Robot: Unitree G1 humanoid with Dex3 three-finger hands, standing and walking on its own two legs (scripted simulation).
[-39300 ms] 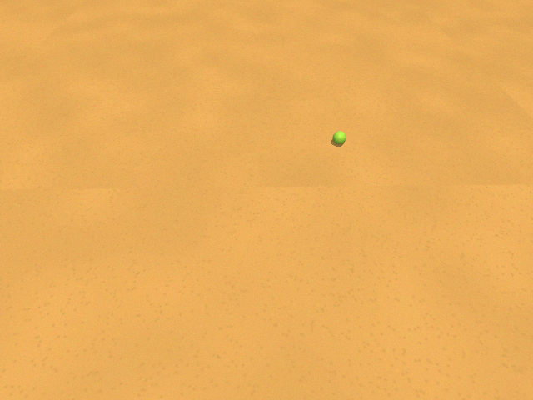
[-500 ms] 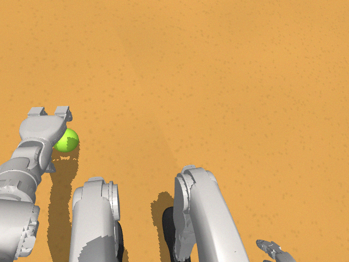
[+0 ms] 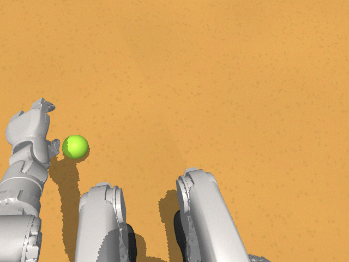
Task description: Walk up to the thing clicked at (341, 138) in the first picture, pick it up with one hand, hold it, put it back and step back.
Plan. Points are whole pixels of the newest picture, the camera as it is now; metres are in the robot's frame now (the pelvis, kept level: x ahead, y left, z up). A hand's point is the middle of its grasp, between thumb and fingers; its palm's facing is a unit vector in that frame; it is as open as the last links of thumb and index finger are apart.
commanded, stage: home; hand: left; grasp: from above
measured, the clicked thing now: (75, 146) +0.47 +0.24 -0.35
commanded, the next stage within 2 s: none
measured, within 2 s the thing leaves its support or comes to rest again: neither
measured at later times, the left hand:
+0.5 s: hand (2, 223) +0.27 +0.20 +0.08, palm faces +0.00 -0.93 -0.36, open 7.4 cm
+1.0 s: hand out of the picture +0.22 +0.20 +0.27, palm faces +0.15 -0.97 -0.21, open 7.4 cm
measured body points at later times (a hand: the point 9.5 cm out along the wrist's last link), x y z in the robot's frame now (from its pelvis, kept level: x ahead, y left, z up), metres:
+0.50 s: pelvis +0.01 -0.01 +0.19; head +0.12 +0.03 +0.62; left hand +0.26 +0.25 +0.11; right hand +0.23 -0.24 +0.11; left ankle +0.07 +0.10 -0.36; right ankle +0.09 -0.11 -0.36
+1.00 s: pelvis +0.08 +0.01 +0.32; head +0.09 +0.02 +0.77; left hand +0.21 +0.25 +0.29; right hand +0.24 -0.23 +0.25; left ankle +0.07 +0.10 -0.36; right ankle +0.09 -0.11 -0.36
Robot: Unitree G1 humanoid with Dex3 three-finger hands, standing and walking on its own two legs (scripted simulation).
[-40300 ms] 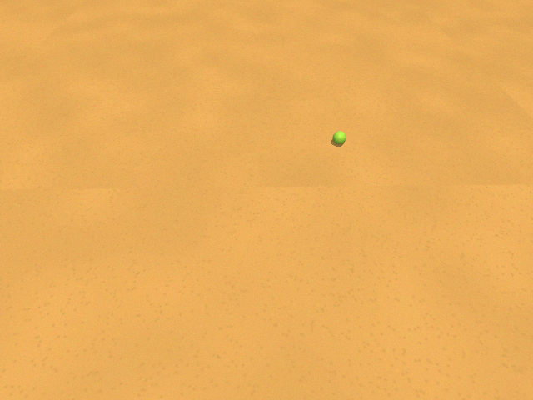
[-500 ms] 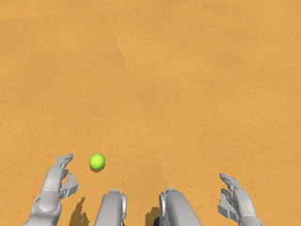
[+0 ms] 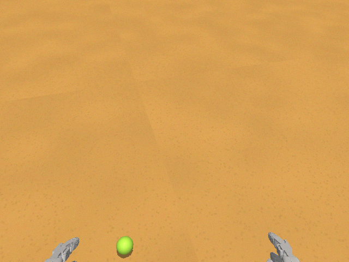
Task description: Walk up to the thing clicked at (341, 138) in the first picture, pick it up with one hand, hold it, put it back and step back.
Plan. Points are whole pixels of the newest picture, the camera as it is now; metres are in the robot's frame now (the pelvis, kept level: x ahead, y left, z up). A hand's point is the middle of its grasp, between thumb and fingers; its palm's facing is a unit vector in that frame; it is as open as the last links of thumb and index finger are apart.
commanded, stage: home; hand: left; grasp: from above
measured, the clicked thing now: (124, 245) +0.42 +0.20 -0.68
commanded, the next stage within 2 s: stand in 2.00 s
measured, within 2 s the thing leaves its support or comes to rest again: neither
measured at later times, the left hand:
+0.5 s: hand out of the picture +0.15 +0.18 -0.05, palm faces +0.05 -0.98 -0.19, open 7.4 cm
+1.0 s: hand out of the picture +0.15 +0.17 -0.05, palm faces +0.05 -0.98 -0.19, open 7.4 cm
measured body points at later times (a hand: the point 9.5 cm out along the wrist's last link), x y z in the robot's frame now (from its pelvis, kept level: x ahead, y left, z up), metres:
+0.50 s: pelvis -0.01 +0.00 +0.00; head +0.01 +0.00 +0.45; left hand +0.15 +0.23 -0.03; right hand +0.16 -0.24 -0.06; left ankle +0.00 +0.09 -0.68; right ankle +0.00 -0.11 -0.68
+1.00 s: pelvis -0.01 -0.01 +0.00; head +0.01 +0.00 +0.45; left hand +0.15 +0.23 -0.03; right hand +0.15 -0.25 -0.06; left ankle +0.00 +0.09 -0.68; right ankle +0.00 -0.11 -0.68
